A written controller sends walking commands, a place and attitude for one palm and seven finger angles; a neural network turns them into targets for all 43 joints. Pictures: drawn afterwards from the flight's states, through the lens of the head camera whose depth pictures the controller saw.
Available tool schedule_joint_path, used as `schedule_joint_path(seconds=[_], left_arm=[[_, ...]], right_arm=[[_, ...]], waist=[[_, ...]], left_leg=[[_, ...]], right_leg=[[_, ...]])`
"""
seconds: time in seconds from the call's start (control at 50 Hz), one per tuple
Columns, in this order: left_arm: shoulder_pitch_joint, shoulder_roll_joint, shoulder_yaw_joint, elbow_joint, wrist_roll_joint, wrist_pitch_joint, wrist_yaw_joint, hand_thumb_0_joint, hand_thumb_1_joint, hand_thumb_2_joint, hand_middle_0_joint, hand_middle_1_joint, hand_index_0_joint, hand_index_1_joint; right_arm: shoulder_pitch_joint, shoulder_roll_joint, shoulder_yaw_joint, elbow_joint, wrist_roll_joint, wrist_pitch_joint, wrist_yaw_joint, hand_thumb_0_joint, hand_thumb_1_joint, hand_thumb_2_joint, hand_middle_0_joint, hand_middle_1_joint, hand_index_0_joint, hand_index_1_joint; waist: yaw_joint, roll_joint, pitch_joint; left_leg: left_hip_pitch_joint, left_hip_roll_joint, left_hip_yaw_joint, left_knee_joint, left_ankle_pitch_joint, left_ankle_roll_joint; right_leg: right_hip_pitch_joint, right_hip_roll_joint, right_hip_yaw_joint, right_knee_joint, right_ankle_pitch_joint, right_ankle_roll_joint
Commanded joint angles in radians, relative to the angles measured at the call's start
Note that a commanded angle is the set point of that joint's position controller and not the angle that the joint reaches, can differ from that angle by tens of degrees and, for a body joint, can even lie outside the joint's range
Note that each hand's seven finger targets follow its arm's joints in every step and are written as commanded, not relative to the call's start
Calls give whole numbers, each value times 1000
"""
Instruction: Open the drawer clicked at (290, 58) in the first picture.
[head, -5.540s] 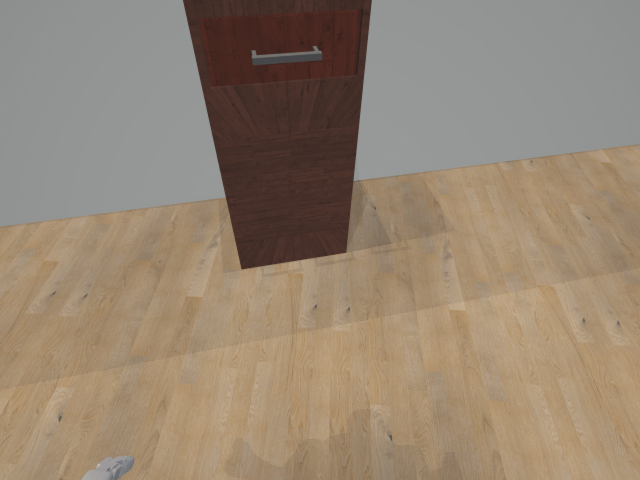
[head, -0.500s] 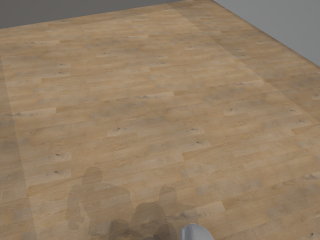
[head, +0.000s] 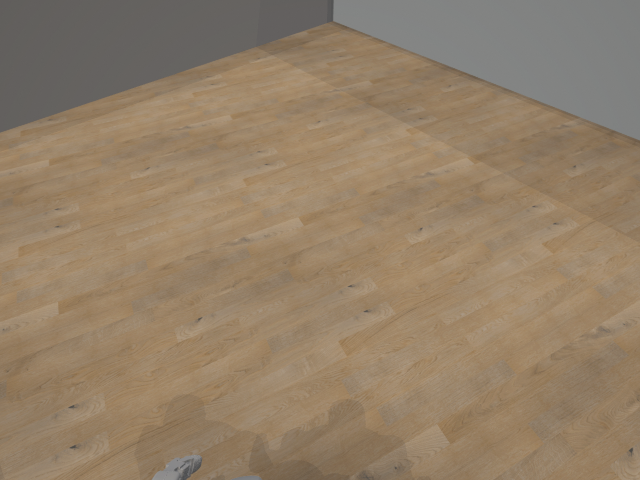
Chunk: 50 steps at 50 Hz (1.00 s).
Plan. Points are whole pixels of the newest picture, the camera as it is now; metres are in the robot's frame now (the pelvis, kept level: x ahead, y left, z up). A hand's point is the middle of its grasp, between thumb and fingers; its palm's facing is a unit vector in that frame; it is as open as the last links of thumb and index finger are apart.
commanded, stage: turn to face it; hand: left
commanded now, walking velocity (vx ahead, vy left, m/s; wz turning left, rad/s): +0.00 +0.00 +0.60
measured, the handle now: out of the picture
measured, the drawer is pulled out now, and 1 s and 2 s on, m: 0.00 0.00 0.00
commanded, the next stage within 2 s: none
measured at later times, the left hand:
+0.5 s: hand out of the picture +0.03 +0.24 -0.16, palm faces +0.28 -0.92 -0.27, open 7.4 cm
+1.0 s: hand out of the picture -0.09 +0.15 -0.15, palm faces +0.58 -0.77 -0.27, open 7.4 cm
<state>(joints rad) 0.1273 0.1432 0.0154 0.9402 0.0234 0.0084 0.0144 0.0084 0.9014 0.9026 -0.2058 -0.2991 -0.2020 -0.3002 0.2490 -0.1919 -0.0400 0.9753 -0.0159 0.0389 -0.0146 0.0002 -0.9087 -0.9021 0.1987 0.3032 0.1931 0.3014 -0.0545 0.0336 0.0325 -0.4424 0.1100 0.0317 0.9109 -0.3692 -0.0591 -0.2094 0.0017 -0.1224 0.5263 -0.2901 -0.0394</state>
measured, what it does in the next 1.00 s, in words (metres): steps on the spot, turning left: left foot, then right foot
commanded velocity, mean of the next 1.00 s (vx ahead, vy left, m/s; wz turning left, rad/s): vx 0.00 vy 0.00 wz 0.60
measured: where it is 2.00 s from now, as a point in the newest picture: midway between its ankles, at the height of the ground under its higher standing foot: outside the picture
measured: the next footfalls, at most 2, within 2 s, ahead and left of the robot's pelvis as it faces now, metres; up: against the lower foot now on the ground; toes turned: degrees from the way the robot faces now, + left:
left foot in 0.10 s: +0.07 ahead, +0.12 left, +0.00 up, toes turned +11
right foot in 0.60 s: +0.06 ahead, -0.13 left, +0.00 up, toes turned +19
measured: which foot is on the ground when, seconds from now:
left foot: up 0.00-0.08, down 0.10-0.60, up 0.62-1.00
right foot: down 0.00-0.10, up 0.12-0.58, down 0.60-1.00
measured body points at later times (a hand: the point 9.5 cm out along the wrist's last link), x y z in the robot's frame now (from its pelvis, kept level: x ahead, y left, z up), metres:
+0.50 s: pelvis +0.00 +0.01 +0.01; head +0.05 +0.02 +0.45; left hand +0.02 +0.28 -0.14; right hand +0.10 -0.23 -0.14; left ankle +0.03 +0.12 -0.73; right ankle +0.02 -0.16 -0.69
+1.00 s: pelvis -0.01 -0.04 +0.00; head +0.04 -0.03 +0.45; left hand -0.12 +0.19 -0.13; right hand +0.22 -0.21 -0.14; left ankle -0.09 +0.08 -0.69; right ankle +0.03 -0.14 -0.73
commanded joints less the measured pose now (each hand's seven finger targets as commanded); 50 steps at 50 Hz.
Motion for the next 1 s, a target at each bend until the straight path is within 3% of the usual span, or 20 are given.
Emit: schedule_joint_path(seconds=[0.0,0.04,0.06,0.08,0.1,0.16,0.22,0.3,0.4,0.48,0.54,0.56,0.58,0.6,0.62,0.64,0.68,0.72,0.86,0.98], left_arm=[[55,203,67,-41,2,-14,20,0,900,900,-200,-300,-200,-300],[48,195,71,-42,-5,-5,22,0,900,900,-200,-300,-200,-300],[65,167,71,-49,-11,4,21,0,900,900,-200,-300,-200,-300],[106,106,67,-70,-21,9,18,0,900,900,-200,-300,-200,-300],[51,115,60,-97,-15,11,21,0,900,900,-200,-300,-200,-300],[0,129,78,-85,-2,13,10,0,900,900,-200,-300,-200,-300],[40,124,80,-69,-7,13,3,0,900,900,-200,-300,-200,-300],[26,123,79,-72,-9,16,4,0,900,900,-200,-300,-200,-300],[-6,130,75,-94,-14,16,7,0,900,900,-200,-300,-200,-300],[37,138,73,-95,-19,16,11,0,900,900,-200,-300,-200,-300],[148,169,80,-75,-21,10,15,0,900,900,-200,-300,-200,-300],[194,209,92,-68,-14,3,20,0,900,900,-200,-300,-200,-300],[189,314,111,-84,6,-5,27,0,900,900,-200,-300,-200,-300],[121,340,99,-116,-2,6,30,0,900,900,-200,-300,-200,-300],[30,303,87,-144,-3,7,30,0,900,900,-200,-300,-200,-300],[-17,265,91,-152,-4,-2,31,0,900,900,-200,-300,-200,-300],[-37,210,64,-151,-8,-12,21,0,900,900,-200,-300,-200,-300],[31,200,60,-136,-7,-22,19,0,900,900,-200,-300,-200,-300],[185,237,68,-91,3,-20,22,0,900,900,-200,-300,-200,-300],[176,287,87,-82,8,-6,19,0,900,900,-200,-300,-200,-300]], right_arm=[[28,-48,-18,-44,4,-16,10,0,-900,-900,200,300,200,300],[74,-61,-22,-37,0,-18,15,0,-900,-900,200,300,200,300],[123,-99,-32,-33,-3,-25,18,0,-900,-900,200,300,200,300],[152,-185,-49,-43,-10,-34,15,0,-900,-900,200,300,200,300],[169,-212,-57,-42,-14,-29,9,0,-900,-900,200,300,200,300],[82,-159,-49,-65,-13,-36,-7,0,-900,-900,200,300,200,300],[35,-162,-51,-84,-8,-41,-8,0,-900,-900,200,300,200,300],[66,-179,-64,-78,-6,-39,-5,0,-900,-900,200,300,200,300],[67,-205,-78,-77,-8,-27,1,0,-900,-900,200,300,200,300],[11,-225,-89,-98,-11,-12,7,0,-900,-900,200,300,200,300],[-59,-222,-94,-128,-6,-2,15,0,-900,-900,200,300,200,300],[-70,-187,-92,-142,-1,2,19,0,-900,-900,200,300,200,300],[-51,-106,-81,-161,6,4,21,0,-900,-900,200,300,200,300],[-87,-149,-87,-174,-9,3,21,0,-900,-900,200,300,200,300],[-68,-163,-91,-171,-15,11,29,0,-900,-900,200,300,200,300],[-47,-156,-94,-150,-16,24,32,0,-900,-900,200,300,200,300],[-24,-151,-87,-111,-17,26,42,0,-900,-900,200,300,200,300],[-19,-138,-78,-106,-11,20,45,0,-900,-900,200,300,200,300],[-160,-129,-59,-143,-5,24,43,0,-900,-900,200,300,200,300],[-175,-114,-37,-158,5,4,44,0,-900,-900,200,300,200,300]], waist=[[54,-185,7],[33,-103,-5],[18,44,-25],[22,320,-39],[-2,279,-36],[20,164,-25],[37,81,-96],[13,60,-140],[-5,123,-134],[17,160,-126],[75,133,-123],[99,36,-118],[104,-297,-94],[99,-323,-28],[49,-216,8],[22,-248,27],[2,-209,93],[20,-191,39],[93,-211,-24],[104,-284,-64]], left_leg=[[72,-22,60,-152,13,-3],[177,-25,61,-311,159,7],[237,37,-48,-432,337,42],[283,245,-354,-534,643,157],[239,332,-452,-606,668,258],[210,218,-370,-619,401,226],[264,146,-261,-597,412,205],[345,136,-298,-589,414,223],[349,128,-368,-572,431,237],[244,94,-416,-569,373,222],[86,29,-405,-529,242,165],[-60,-35,-346,-438,96,108],[-253,-176,-145,-162,-108,19],[-239,-163,-105,63,-192,12],[-185,-131,-131,184,-130,21],[-176,-115,-122,240,-88,18],[-184,-88,-75,323,22,-3],[-206,-91,-47,317,49,-21],[-176,-61,6,139,-33,-40],[18,-72,86,-178,-63,3]], right_leg=[[-23,-301,107,-125,406,-112],[-58,-283,60,-24,310,-56],[-109,-226,7,114,183,1],[-254,-93,-46,313,-155,82],[-281,-54,27,518,-380,90],[-366,-92,124,671,-189,88],[-335,-84,126,621,-107,102],[-341,-70,122,520,-112,120],[-307,-49,125,382,-166,125],[-169,-15,119,233,-160,109],[58,-3,99,-37,-7,91],[196,-88,157,-186,1,65],[257,-377,474,-345,-183,-32],[38,-510,555,-374,-204,-90],[-96,-468,448,-373,-215,-95],[-122,-410,406,-370,-203,-59],[-108,-308,219,-297,22,-27],[31,-284,129,-226,242,-31],[203,-351,79,-152,542,-71],[182,-386,16,-69,603,-71]])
